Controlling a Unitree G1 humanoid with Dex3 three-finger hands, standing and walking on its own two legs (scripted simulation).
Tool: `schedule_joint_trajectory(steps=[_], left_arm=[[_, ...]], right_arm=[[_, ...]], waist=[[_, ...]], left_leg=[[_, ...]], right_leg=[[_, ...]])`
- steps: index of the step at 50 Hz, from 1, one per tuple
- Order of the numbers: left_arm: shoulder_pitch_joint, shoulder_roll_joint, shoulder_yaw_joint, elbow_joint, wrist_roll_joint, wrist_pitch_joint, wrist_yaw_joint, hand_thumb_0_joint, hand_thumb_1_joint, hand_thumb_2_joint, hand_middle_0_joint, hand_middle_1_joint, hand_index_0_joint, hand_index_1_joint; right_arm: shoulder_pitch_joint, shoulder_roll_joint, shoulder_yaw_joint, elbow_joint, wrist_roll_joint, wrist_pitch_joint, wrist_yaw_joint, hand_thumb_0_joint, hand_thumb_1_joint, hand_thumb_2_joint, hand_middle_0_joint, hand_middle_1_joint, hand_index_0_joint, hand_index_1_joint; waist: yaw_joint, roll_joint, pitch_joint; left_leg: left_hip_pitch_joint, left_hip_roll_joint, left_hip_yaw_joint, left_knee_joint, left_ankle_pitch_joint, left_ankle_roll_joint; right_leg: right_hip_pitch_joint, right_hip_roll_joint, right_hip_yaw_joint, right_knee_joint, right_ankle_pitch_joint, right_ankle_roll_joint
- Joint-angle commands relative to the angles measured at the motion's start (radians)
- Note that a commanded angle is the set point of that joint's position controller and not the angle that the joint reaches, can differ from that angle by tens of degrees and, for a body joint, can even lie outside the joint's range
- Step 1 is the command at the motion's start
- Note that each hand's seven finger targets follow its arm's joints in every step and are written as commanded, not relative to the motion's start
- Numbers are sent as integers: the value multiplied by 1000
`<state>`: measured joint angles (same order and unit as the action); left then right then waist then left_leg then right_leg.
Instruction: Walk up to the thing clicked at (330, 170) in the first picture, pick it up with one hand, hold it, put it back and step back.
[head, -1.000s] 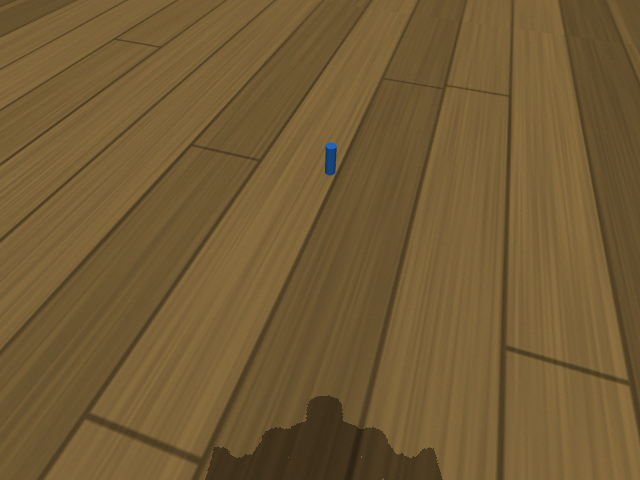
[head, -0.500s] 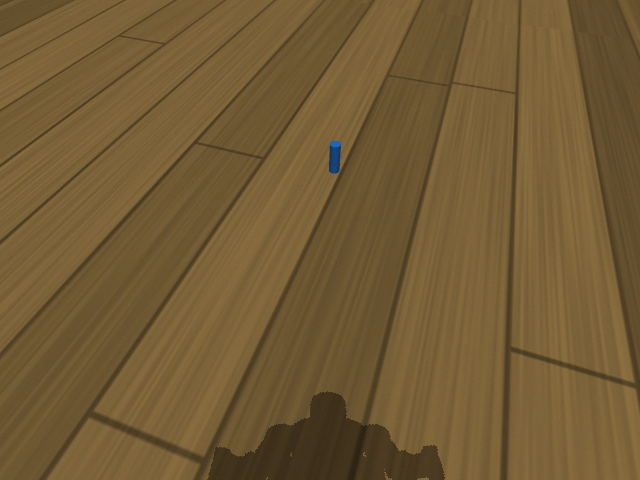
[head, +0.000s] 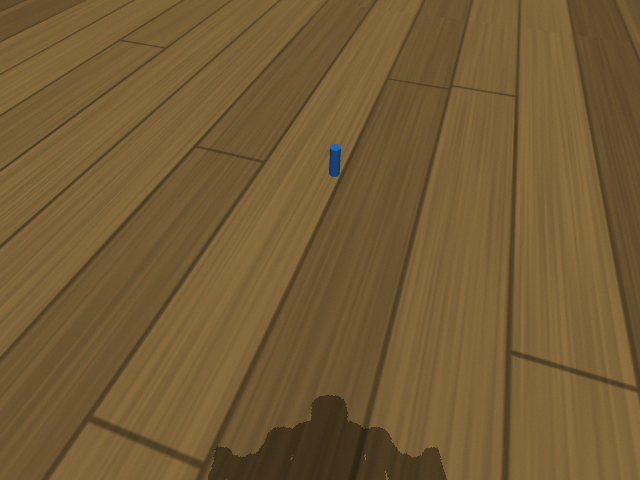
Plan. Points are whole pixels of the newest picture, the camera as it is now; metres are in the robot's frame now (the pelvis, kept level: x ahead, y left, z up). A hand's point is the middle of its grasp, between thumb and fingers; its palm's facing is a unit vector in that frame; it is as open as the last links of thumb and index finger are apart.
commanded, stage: stand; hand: left
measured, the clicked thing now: (334, 160) +1.56 -0.06 -0.70
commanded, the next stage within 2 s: walk up in 0.12 s
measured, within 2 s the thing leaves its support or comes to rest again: neither
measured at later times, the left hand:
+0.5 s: hand (172, 464) +0.17 +0.22 -0.14, palm faces -0.07 -0.89 -0.45, open 7.4 cm
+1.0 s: hand (220, 335) +0.38 +0.19 -0.17, palm faces -0.16 -0.93 -0.33, open 7.4 cm
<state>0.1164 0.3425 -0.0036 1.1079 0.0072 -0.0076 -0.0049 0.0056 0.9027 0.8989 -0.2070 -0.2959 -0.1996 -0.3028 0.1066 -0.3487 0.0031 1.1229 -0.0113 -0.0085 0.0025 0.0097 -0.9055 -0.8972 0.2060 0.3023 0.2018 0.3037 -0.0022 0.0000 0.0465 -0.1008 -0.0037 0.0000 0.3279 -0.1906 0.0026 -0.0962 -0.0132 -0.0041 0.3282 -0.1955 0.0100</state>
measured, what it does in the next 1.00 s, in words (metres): walks ahead: right foot, then left foot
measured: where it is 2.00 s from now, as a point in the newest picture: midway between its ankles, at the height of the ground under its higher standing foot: (365, 305)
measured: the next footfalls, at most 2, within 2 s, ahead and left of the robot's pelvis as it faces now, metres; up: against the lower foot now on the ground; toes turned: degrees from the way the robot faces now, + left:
right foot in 0.44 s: +0.16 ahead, -0.21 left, +0.00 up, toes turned -9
left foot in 0.84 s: +0.42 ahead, +0.03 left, +0.00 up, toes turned +0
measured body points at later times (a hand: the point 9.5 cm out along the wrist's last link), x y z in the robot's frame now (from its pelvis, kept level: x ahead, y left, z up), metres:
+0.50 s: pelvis +0.08 -0.08 -0.03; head +0.07 -0.10 +0.42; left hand +0.17 +0.27 -0.11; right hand +0.09 -0.43 -0.16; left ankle +0.00 +0.09 -0.71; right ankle +0.12 -0.21 -0.75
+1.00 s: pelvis +0.31 -0.07 -0.02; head +0.32 -0.05 +0.43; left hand +0.39 +0.24 -0.15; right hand +0.38 -0.40 -0.10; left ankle +0.38 +0.03 -0.75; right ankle +0.24 -0.21 -0.68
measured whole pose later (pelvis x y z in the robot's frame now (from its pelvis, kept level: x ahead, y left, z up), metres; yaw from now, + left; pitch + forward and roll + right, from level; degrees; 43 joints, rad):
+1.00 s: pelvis +0.31 -0.07 -0.02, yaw -8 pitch -3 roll +0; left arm 0.33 0.44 0.04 0.92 -0.01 -0.06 -0.05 0.01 0.90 0.90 -0.21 -0.30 -0.20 -0.30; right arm 0.20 -0.38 -0.07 0.86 -0.01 -0.08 0.07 0.01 -0.90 -0.90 0.21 0.30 0.20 0.30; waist 0.01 -0.06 0.06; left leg -0.30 0.05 0.13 0.55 -0.21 0.03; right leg -0.38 -0.02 0.05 1.11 -0.38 -0.04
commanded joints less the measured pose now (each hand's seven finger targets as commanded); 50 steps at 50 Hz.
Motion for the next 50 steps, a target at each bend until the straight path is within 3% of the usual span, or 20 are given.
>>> schedule_joint_trajectory(steps=[1,5,6,8,10,17,20,21,22,23,24,29,38,40,42,43,44,45,46,50], left_arm=[[-27,215,39,-59,3,-25,16,0,900,900,-200,-300,-200,-300],[-35,219,42,-64,4,-25,17,0,900,900,-200,-300,-200,-300],[26,316,110,-128,29,-33,-21,0,900,900,-200,-300,-200,-300],[-115,264,110,-174,40,-27,-46,0,900,900,-200,-300,-200,-300],[-161,251,105,-225,38,-36,-55,0,900,900,-200,-300,-200,-300],[47,268,130,-209,25,-33,-109,0,900,900,-200,-300,-200,-300],[239,281,148,-148,27,-45,-89,0,900,900,-200,-300,-200,-300],[356,336,172,-112,35,-58,-70,0,900,900,-200,-300,-200,-300],[466,418,197,-114,42,-65,-46,0,900,900,-200,-300,-200,-300],[355,457,177,-180,38,-73,-45,0,900,900,-200,-300,-200,-300],[216,479,176,-228,15,-78,-46,0,900,900,-200,-300,-200,-300],[133,362,138,-243,1,-98,-39,0,900,900,-200,-300,-200,-300],[209,361,137,-278,5,-102,-43,0,900,900,-200,-300,-200,-300],[206,365,133,-281,3,-95,-43,0,900,900,-200,-300,-200,-300],[221,309,107,-298,3,-91,-38,0,900,900,-200,-300,-200,-300],[263,228,82,-313,-10,-89,-32,0,900,900,-200,-300,-200,-300],[261,251,90,-311,-18,-88,-24,0,900,900,-200,-300,-200,-300],[212,341,100,-305,-7,-87,-15,0,900,900,-200,-300,-200,-300],[220,337,92,-294,-13,-88,-21,0,900,900,-200,-300,-200,-300],[278,292,103,-239,-9,-78,-49,0,900,900,-200,-300,-200,-300]], right_arm=[[-36,-212,-40,-65,4,-26,-13,0,-900,-900,200,300,200,300],[-34,-212,-42,-66,3,-26,-14,0,-900,-900,200,300,200,300],[41,-321,-113,-122,-21,-49,7,0,-900,-900,200,300,200,300],[135,-357,-148,-100,-30,-57,20,0,-900,-900,200,300,200,300],[145,-378,-165,-136,-31,-75,22,0,-900,-900,200,300,200,300],[-38,-351,-161,-241,-42,-82,43,0,-900,-900,200,300,200,300],[-61,-314,-149,-250,-44,-63,44,0,-900,-900,200,300,200,300],[-2,-250,-125,-250,-46,-58,45,0,-900,-900,200,300,200,300],[2,-156,-87,-276,-36,-56,50,0,-900,-900,200,300,200,300],[3,-216,-104,-296,-13,-52,47,0,-900,-900,200,300,200,300],[-24,-309,-125,-283,-16,-52,44,0,-900,-900,200,300,200,300],[127,-303,-132,-205,-7,-48,74,0,-900,-900,200,300,200,300],[-39,-237,-129,-309,-20,-67,95,0,-900,-900,200,300,200,300],[6,-233,-134,-305,-18,-74,89,0,-900,-900,200,300,200,300],[214,-297,-166,-250,-28,-85,68,0,-900,-900,200,300,200,300],[372,-386,-197,-230,-48,-89,53,0,-900,-900,200,300,200,300],[354,-443,-207,-263,-24,-92,47,0,-900,-900,200,300,200,300],[287,-436,-206,-275,11,-87,47,0,-900,-900,200,300,200,300],[221,-390,-186,-295,15,-86,43,0,-900,-900,200,300,200,300],[140,-313,-144,-329,9,-100,44,0,-900,-900,200,300,200,300]], waist=[[5,-2,-74],[4,2,-87],[-11,-19,-182],[-92,118,15],[-97,112,130],[32,191,29],[119,25,-27],[162,-185,-93],[219,-431,-75],[144,-318,-53],[93,-158,59],[5,-119,78],[66,-74,46],[35,-72,22],[-73,78,-91],[-133,307,-199],[-124,307,-172],[-106,151,-132],[-66,95,-75],[-2,132,16]], left_leg=[[19,129,-95,-43,185,23],[22,132,-94,-41,204,23],[91,118,-106,38,-381,95],[135,258,-305,-119,-682,178],[108,455,-489,-227,-571,272],[-172,260,-80,-177,-438,155],[-298,175,42,126,-454,128],[-446,107,98,430,-449,102],[-636,-7,100,778,-476,65],[-638,-19,-32,875,-378,31],[-624,74,-110,888,-296,24],[-454,144,-71,693,-91,14],[-342,100,63,259,33,-3],[-217,64,100,212,25,9],[135,30,83,172,-65,59],[318,250,-242,54,-330,138],[301,442,-673,-137,-524,225],[194,453,-636,-133,-552,261],[138,399,-462,-105,-432,226],[-119,297,-134,-124,-168,196]], right_leg=[[5,-121,84,-46,176,-34],[20,-123,80,-37,191,-34],[-71,-59,92,56,-333,-68],[-482,-10,11,298,-392,-54],[-672,-78,105,525,-275,-45],[-220,-80,-26,360,-121,-13],[72,-18,-111,220,-16,-6],[283,1,-63,201,-131,-17],[285,-166,272,20,-495,-64],[115,-389,747,-261,-788,-192],[-21,-431,780,-287,-827,-255],[-150,-260,303,-208,-410,-193],[-60,-202,96,-93,-105,-194],[-92,-206,67,3,17,-188],[-240,-120,-16,363,193,-142],[-427,-23,-78,706,44,-84],[-605,94,14,842,-321,-72],[-597,11,129,917,-292,-77],[-600,-19,143,906,-202,-73],[-440,-85,84,707,-111,-26]])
